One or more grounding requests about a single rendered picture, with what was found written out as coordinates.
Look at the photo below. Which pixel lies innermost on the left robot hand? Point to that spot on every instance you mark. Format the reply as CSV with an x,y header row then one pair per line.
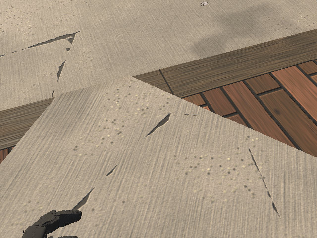
x,y
50,222

